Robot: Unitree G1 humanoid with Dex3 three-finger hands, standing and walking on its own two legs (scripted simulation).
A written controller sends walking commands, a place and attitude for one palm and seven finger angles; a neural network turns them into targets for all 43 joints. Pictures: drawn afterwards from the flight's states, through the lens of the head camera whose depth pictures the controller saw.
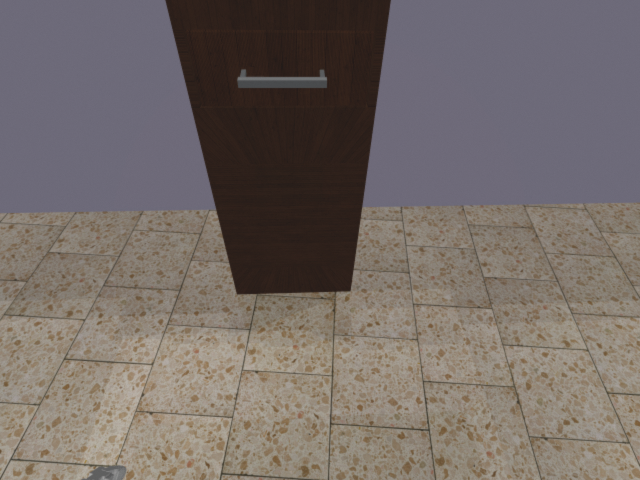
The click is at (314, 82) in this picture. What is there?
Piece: drawer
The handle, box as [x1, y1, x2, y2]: [237, 69, 326, 87]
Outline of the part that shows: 237,79 238,87 326,87 326,77 324,76 323,70 320,70 319,77 246,77 245,69 241,69 240,76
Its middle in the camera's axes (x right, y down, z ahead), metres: -0.08 -0.35 +0.84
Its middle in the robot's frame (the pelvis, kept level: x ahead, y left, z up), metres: +0.87 +0.13 +0.09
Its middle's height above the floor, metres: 0.86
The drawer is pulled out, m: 0.00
